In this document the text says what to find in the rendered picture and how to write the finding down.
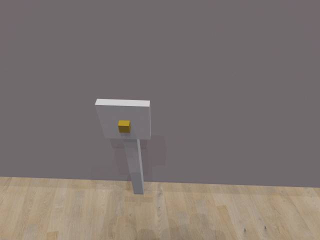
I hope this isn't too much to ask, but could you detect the panel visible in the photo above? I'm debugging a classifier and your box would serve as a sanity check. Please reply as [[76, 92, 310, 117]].
[[95, 99, 151, 195]]

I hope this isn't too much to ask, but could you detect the button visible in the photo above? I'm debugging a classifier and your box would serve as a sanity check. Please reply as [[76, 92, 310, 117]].
[[118, 120, 131, 133]]

